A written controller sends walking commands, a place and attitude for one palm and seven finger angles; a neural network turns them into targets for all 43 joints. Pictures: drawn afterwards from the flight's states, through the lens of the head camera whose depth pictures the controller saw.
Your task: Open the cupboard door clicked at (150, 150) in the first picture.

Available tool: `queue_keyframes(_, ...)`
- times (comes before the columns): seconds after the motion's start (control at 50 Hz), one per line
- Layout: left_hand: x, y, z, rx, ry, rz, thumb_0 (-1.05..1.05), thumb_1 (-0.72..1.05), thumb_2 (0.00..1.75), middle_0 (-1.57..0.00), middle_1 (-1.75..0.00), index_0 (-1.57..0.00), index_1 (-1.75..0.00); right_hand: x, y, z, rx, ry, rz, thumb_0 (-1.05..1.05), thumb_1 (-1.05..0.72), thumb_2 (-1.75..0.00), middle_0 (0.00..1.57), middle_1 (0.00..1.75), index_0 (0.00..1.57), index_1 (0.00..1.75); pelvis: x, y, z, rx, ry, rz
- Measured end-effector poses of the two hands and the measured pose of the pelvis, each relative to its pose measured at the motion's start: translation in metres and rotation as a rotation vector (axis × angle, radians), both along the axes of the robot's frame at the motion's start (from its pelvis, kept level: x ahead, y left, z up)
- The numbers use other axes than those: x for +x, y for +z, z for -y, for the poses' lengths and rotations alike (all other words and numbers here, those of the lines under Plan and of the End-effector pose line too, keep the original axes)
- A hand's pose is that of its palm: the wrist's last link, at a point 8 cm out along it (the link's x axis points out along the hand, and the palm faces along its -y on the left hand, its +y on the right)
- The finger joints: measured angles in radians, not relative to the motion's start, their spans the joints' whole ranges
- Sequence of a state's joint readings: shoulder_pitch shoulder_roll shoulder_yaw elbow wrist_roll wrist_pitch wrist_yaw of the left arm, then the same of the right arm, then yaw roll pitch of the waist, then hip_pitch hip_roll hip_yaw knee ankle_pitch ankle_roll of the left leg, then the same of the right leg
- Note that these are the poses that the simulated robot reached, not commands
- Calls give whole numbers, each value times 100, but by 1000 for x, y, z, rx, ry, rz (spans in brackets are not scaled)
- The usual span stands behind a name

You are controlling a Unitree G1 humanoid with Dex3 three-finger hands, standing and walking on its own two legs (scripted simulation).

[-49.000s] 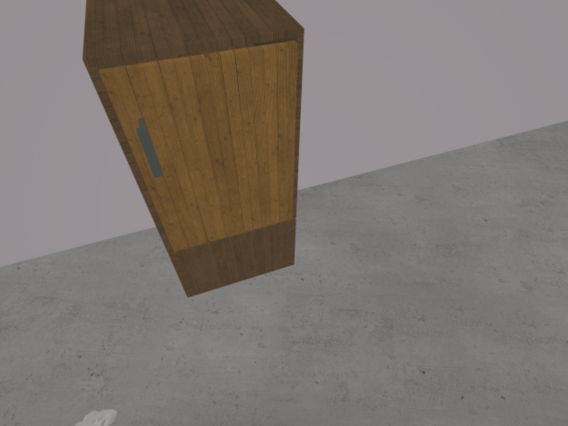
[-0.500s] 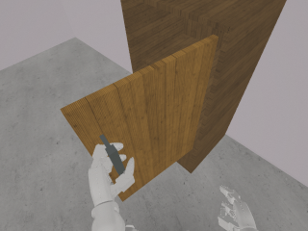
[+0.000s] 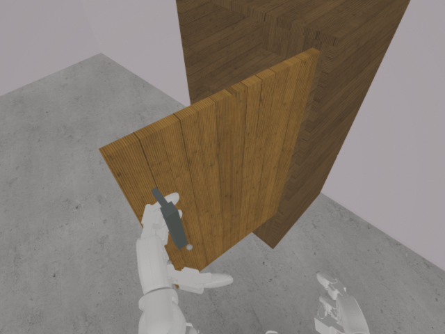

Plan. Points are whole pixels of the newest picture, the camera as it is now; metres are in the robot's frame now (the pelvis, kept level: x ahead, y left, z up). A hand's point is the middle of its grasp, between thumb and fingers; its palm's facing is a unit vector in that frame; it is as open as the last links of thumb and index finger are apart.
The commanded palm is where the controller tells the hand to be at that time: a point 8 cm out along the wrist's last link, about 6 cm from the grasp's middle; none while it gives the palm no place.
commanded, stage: open thumb and fingers to let go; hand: left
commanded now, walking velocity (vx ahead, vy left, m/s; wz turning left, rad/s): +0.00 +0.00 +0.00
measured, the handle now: (169, 219) +0.30 +0.11 +0.05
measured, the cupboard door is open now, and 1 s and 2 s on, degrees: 81 83 83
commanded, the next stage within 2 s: slide the hand sideways off the handle in 0.06 s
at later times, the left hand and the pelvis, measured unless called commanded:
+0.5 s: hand (183, 275) +0.21 +0.07 +0.06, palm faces -0.09 -0.99 +0.08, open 16.3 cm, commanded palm +0.19 +0.13 +0.05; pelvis -0.01 +0.02 -0.01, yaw -1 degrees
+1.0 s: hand (153, 293) +0.19 +0.11 +0.05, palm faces -0.08 -1.00 +0.02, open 16.0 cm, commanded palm +0.15 +0.18 +0.05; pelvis +0.00 +0.03 -0.02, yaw -2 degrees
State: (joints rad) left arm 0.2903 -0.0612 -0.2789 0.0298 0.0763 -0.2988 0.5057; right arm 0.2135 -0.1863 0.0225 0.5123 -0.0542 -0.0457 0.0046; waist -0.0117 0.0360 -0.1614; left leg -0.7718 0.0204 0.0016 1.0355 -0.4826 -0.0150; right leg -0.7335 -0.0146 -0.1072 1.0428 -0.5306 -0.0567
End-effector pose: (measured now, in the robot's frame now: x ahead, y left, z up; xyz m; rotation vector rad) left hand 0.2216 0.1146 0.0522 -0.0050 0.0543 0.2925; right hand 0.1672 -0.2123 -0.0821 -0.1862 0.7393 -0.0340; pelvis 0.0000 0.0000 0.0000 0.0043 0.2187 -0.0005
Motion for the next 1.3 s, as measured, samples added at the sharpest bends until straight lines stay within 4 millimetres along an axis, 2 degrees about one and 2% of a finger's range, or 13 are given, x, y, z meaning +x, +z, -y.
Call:
queue_keyframes(0.1,2,0,1,6,-21,2,-1,-49,30,-25,-60,-28,-62,3,2,-6,4,9,15,1,-91,-89,20,30,20,30,-2,-1,-3,-5,-2,2)
queue_keyframes(0.2,1,0,-2,13,-36,3,-1,-49,30,-31,-53,-32,-57,6,3,-11,9,23,21,1,-91,-89,20,30,20,30,-3,-1,-5,-6,0,5)
queue_keyframes(0.3,-5,-1,-14,66,-314,31,-1,-49,30,-25,-43,-20,-45,2,0,-8,4,22,17,1,-91,-89,20,30,20,30,-6,-5,-9,-6,5,1)
queue_keyframes(0.38,-14,1,-15,-4,-445,29,-1,-50,30,-20,-37,-15,-38,-5,-1,-5,7,-23,26,1,-91,-89,20,30,20,30,-8,-6,-16,-14,-3,6)
queue_keyframes(0.46,-24,4,-13,-86,-409,27,-1,-50,30,-17,-33,-14,-34,-10,3,-7,1,-50,38,1,-91,-89,20,30,20,30,-7,-6,-22,-13,-13,5)
queue_keyframes(0.54,-29,1,-15,-60,-373,37,-1,-50,30,-16,-31,-15,-32,-12,4,-11,-8,-37,42,1,-91,-89,20,30,20,30,-7,-11,-25,-11,-17,-9)
queue_keyframes(0.66,-34,-4,-28,-3,-397,40,-1,-50,30,-16,-31,-17,-31,-8,-1,-20,2,-24,39,1,-91,-89,20,30,20,30,-9,-18,-28,-19,-18,-15)
queue_keyframes(0.82,-43,1,-42,-28,-384,5,-1,-50,30,-18,-31,-21,-33,-3,4,-29,22,-33,58,1,-91,-89,20,30,20,30,-5,-14,-32,-26,-22,-12)
queue_keyframes(1.0,-53,-1,-55,-20,-371,0,-1,-50,30,-19,-32,-22,-33,4,4,-23,-4,-35,64,1,-90,-89,20,30,20,30,-2,-18,-29,-28,-20,-26)
queue_keyframes(1.2,-76,2,-82,2,-295,-26,-1,-50,30,-17,-31,-19,-32,10,2,-16,-8,-58,74,1,-91,-89,20,30,20,30,-3,-20,-26,-32,-12,-26)
queue_keyframes(1.3,-84,1,-87,1,-323,-12,-1,-50,30,-16,-30,-16,-31,11,-2,-14,-17,-58,84,1,-91,-89,20,30,20,30,-7,-25,-25,-35,-8,-32)
